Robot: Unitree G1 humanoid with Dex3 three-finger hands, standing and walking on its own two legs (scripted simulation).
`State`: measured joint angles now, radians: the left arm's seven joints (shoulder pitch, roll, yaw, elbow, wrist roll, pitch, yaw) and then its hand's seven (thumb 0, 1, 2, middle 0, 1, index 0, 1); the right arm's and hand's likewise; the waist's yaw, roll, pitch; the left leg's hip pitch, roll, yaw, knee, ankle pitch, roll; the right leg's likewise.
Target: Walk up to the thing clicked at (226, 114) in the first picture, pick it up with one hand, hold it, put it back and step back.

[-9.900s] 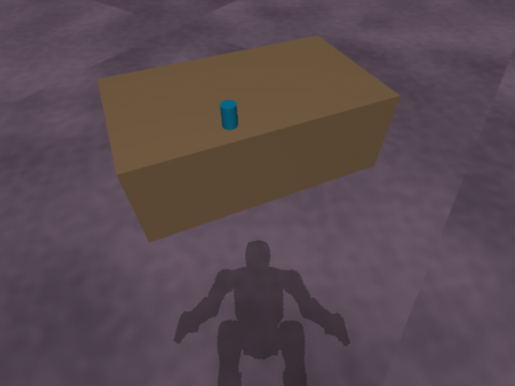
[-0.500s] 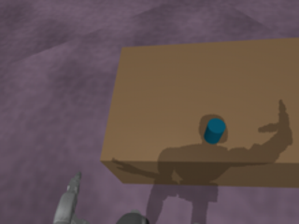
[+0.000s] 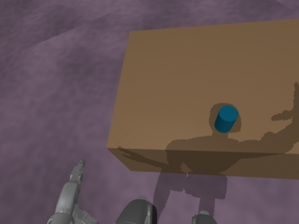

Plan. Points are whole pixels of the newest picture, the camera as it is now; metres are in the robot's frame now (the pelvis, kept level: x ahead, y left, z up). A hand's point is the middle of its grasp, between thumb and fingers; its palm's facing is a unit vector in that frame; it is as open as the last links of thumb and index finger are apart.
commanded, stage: approach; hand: right
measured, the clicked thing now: (225, 119) +0.51 -0.18 -0.21
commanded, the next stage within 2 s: close in in 0.36 s
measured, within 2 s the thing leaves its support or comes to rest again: neither
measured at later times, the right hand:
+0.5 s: hand (255, 127) +0.46 -0.26 -0.16, palm faces +0.10 +0.99 +0.05, open 17.6 cm
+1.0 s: hand (230, 127) +0.47 -0.19 -0.19, palm faces +0.10 +1.00 +0.02, open 17.6 cm
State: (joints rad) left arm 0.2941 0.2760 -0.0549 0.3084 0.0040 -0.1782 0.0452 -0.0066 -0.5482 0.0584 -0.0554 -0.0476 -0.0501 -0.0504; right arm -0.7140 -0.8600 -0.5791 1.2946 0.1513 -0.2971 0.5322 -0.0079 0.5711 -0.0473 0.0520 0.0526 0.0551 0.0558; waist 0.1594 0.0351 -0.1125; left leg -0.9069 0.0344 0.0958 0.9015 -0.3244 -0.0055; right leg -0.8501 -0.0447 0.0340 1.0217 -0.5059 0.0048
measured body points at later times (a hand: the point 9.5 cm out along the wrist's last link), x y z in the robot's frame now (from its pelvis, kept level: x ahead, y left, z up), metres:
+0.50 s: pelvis -0.03 -0.01 -0.11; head +0.16 -0.08 +0.29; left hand +0.14 +0.26 -0.04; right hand +0.45 -0.31 -0.16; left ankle +0.06 +0.13 -0.68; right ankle -0.02 -0.12 -0.68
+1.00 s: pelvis -0.06 -0.01 -0.15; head +0.14 -0.07 +0.25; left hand +0.11 +0.26 -0.03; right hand +0.46 -0.24 -0.19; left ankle +0.06 +0.13 -0.68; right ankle -0.02 -0.12 -0.68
